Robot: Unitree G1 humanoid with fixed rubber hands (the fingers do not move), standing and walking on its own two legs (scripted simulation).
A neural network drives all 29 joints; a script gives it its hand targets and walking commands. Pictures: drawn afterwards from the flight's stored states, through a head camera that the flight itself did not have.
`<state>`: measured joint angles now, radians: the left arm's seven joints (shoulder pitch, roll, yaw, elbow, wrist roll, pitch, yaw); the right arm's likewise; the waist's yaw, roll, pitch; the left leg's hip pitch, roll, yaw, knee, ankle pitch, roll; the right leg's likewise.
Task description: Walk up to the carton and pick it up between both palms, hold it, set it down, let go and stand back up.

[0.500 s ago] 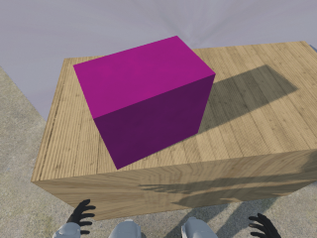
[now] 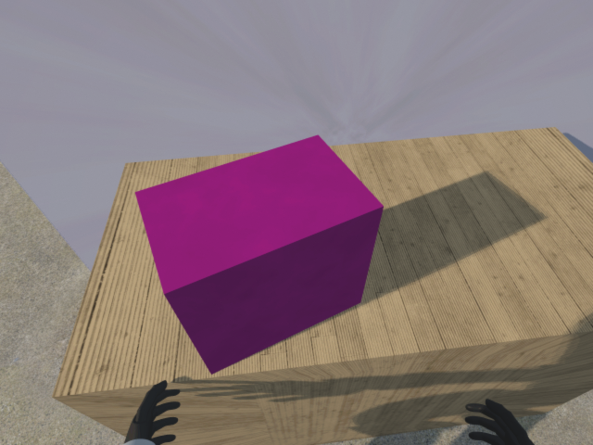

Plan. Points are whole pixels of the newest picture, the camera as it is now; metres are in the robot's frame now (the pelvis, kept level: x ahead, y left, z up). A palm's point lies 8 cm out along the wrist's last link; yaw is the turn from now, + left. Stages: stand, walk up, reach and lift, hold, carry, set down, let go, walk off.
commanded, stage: reach and lift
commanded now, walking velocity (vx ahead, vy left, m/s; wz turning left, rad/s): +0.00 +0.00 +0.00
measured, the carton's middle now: (264, 255) +0.38 +0.08 +0.03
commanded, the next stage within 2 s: none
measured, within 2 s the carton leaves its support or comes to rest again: neither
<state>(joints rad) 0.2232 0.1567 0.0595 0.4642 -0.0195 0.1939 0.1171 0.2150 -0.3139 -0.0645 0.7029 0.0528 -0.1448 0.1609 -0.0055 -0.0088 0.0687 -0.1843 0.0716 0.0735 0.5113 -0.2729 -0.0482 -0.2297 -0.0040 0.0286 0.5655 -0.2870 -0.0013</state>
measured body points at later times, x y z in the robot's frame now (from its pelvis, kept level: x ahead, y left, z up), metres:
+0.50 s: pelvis +0.04 +0.00 +0.00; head +0.04 +0.01 +0.45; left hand +0.15 +0.23 -0.07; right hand +0.22 -0.27 -0.06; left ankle +0.00 +0.15 -0.73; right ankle +0.01 -0.12 -0.73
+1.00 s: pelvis +0.02 -0.01 +0.00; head -0.01 +0.00 +0.45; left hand +0.16 +0.22 -0.01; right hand +0.20 -0.29 -0.03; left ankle +0.00 +0.15 -0.73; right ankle +0.01 -0.12 -0.73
